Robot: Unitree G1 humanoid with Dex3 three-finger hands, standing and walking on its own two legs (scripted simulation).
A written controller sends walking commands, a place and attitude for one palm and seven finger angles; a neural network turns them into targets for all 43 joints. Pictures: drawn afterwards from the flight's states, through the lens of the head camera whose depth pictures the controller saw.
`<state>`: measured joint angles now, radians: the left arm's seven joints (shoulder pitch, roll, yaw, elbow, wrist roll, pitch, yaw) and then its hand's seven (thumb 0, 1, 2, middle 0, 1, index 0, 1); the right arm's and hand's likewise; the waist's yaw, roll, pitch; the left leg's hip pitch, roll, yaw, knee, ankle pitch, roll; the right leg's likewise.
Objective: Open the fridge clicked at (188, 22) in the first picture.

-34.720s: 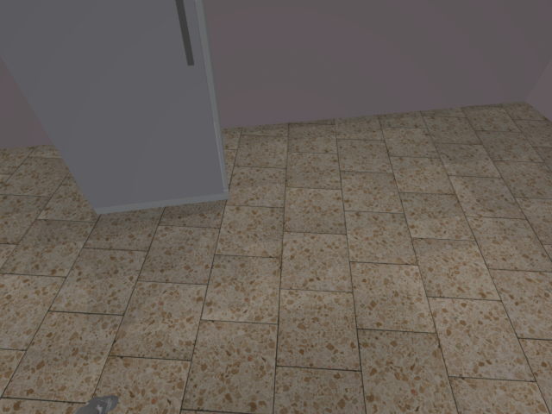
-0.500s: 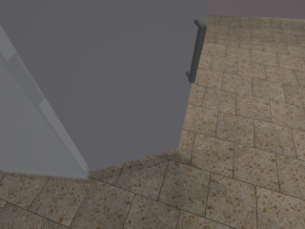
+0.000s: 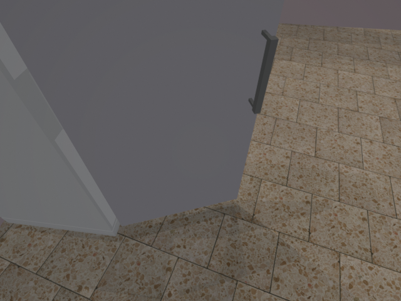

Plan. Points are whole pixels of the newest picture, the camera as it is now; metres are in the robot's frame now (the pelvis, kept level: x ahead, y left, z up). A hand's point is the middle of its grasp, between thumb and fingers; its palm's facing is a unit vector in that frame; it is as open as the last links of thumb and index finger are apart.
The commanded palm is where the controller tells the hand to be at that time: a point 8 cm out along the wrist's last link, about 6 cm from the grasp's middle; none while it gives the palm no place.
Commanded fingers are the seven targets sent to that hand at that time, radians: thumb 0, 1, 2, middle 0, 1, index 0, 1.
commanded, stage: look to check the result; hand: right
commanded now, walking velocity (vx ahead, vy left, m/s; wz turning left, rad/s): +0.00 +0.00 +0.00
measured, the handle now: (260, 75) +0.68 -0.12 +0.09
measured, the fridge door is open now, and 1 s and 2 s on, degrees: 68 68 68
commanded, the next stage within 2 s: stand and wait in 0.50 s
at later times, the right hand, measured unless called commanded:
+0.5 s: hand out of the picture -0.02 -0.14 -0.18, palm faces +0.04 +0.99 -0.15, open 7.4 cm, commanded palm none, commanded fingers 0.00 -0.90 -0.90 0.20 0.30 0.20 0.30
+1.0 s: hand out of the picture -0.01 -0.15 -0.18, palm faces +0.03 +0.98 -0.17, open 7.4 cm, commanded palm none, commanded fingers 0.00 -0.90 -0.90 0.20 0.30 0.20 0.30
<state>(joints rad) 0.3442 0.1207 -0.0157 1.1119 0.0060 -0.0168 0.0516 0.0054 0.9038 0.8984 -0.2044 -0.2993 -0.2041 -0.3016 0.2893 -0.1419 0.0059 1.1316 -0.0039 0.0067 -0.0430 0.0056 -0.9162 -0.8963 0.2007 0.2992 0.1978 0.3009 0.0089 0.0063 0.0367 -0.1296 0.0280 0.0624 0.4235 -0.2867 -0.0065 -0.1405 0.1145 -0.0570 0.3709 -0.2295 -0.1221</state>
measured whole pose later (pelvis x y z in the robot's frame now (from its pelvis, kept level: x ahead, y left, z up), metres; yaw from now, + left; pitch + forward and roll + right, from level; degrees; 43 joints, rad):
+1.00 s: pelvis +0.01 +0.01 +0.00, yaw +0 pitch -1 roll +0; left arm 0.33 0.12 -0.02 1.13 0.00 -0.02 0.05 0.00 0.90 0.90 -0.20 -0.30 -0.20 -0.30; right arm 0.30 -0.13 0.01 1.14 0.00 0.00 -0.05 0.00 -0.91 -0.90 0.20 0.30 0.20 0.30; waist 0.01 0.00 0.05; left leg -0.10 0.01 0.07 0.41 -0.30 0.01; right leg -0.12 0.10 -0.05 0.39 -0.25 -0.11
